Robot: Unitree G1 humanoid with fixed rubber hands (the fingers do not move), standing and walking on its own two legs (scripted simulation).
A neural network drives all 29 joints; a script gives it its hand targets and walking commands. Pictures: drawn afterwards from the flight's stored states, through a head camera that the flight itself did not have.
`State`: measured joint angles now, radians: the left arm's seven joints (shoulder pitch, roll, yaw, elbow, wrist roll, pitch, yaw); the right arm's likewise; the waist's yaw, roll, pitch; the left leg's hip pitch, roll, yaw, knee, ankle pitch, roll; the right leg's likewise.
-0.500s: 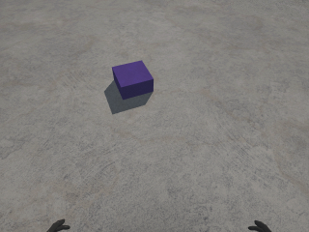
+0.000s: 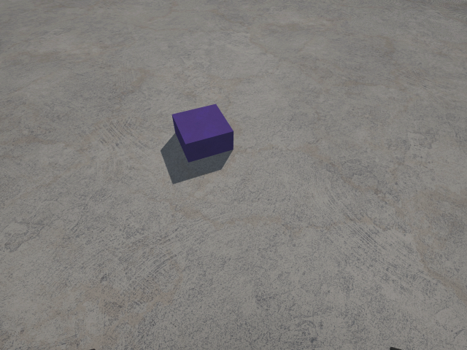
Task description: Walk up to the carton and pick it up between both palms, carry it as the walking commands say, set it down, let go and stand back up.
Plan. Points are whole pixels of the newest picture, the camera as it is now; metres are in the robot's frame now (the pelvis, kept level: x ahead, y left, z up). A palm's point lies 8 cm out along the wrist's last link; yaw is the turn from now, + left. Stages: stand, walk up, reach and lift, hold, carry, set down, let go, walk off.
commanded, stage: stand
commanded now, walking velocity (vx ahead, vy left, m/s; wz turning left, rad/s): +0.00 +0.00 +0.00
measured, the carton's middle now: (202, 132) +1.42 +0.23 -0.70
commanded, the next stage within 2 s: walk up in 0.62 s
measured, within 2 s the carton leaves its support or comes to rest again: neither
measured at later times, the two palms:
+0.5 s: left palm out of the picture +0.08 +0.29 -0.12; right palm out of the picture +0.08 -0.31 -0.11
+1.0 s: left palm out of the picture +0.02 +0.29 -0.13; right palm out of the picture +0.14 -0.25 -0.12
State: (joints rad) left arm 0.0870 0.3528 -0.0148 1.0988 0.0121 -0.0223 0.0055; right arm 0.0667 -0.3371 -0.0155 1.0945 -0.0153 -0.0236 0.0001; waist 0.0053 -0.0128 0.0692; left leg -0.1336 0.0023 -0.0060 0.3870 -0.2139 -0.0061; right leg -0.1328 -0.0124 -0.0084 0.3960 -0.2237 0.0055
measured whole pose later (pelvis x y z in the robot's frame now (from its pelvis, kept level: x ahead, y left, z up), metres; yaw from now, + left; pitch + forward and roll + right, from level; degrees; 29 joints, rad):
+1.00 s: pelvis +0.03 +0.02 +0.00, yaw +4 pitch +1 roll +0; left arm 0.25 0.28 0.04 1.10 0.03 -0.04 0.00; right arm 0.14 -0.29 -0.05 1.00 -0.03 0.01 0.06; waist 0.03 0.00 0.02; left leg -0.43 0.06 0.01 0.76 -0.33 -0.03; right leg -0.09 -0.05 -0.07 0.31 -0.23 0.02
